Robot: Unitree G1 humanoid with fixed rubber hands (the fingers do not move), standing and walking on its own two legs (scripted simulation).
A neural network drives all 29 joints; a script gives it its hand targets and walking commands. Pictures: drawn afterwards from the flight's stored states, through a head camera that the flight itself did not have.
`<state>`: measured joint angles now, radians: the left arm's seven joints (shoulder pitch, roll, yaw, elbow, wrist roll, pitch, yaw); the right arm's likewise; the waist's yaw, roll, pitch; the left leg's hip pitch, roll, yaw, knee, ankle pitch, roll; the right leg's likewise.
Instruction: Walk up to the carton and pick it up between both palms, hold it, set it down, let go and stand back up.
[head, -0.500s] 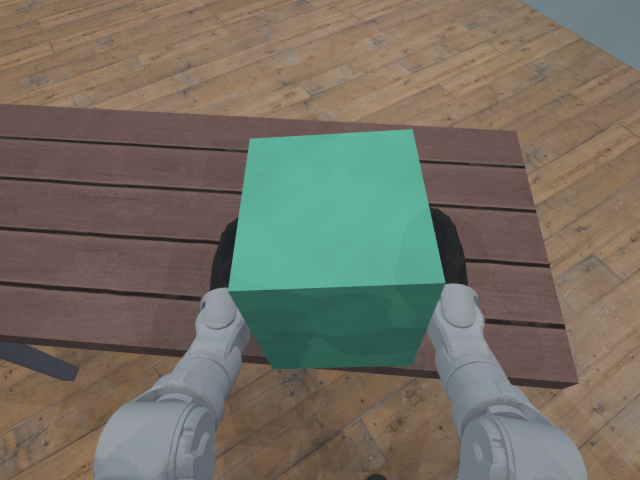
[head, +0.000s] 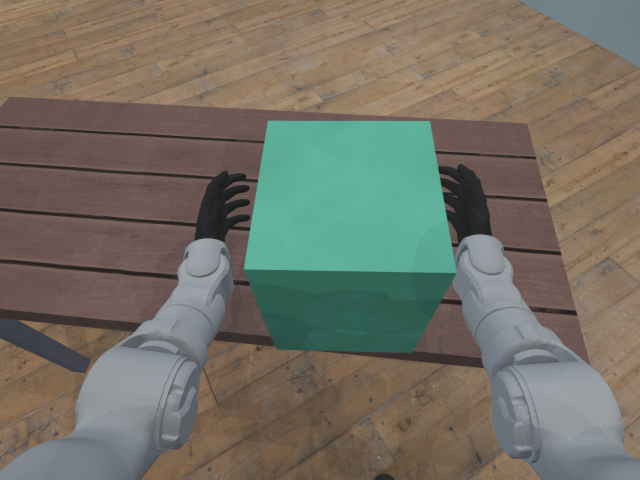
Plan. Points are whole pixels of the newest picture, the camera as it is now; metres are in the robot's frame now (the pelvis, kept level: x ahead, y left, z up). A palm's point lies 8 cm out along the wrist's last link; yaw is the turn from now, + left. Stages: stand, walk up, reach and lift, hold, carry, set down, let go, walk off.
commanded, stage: set down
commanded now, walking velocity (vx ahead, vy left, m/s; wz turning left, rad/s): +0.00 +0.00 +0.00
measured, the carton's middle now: (345, 246) +0.43 +0.00 +0.00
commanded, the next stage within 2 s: none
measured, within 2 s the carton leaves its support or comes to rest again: neither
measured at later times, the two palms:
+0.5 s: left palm (205, 268) +0.37 +0.18 +0.03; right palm (497, 273) +0.38 -0.18 +0.03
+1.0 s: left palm (178, 311) +0.31 +0.20 +0.03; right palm (518, 314) +0.33 -0.20 +0.03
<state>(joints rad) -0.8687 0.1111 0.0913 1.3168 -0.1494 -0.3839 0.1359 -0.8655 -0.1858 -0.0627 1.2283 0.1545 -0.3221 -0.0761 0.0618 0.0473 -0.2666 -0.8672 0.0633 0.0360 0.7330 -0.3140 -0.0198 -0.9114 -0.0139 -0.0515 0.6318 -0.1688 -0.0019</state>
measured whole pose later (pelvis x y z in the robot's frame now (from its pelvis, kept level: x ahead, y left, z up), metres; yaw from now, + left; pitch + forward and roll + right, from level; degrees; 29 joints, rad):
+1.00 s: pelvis -0.03 -0.04 +0.01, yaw +4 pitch +10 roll +0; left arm -0.46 0.24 -0.02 0.88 -0.28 -0.23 0.06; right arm -0.44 -0.14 -0.01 0.86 0.26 -0.19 -0.09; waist -0.01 -0.04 -0.09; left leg -0.57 0.05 -0.03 0.65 -0.26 -0.07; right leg -0.62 -0.02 -0.12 0.62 -0.18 -0.05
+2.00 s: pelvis +0.04 +0.03 +0.04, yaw -1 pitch -5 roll -2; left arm 0.31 0.12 -0.12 0.46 -0.06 -0.24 0.15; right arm 0.17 -0.22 -0.01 0.75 0.23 -0.39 0.08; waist 0.05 0.01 0.05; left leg -0.01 0.04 0.09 0.41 -0.31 0.01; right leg -0.07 -0.02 0.00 0.31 -0.15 0.02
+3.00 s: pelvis +0.01 +0.01 +0.04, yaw +0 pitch -8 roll -1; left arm 0.20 0.20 -0.05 0.44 -0.07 0.10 0.06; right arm 0.19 -0.10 -0.07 0.63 0.02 -0.15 0.01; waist 0.04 -0.01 0.15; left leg -0.03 0.05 0.06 0.45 -0.29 -0.01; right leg -0.09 -0.01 -0.03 0.38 -0.16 0.01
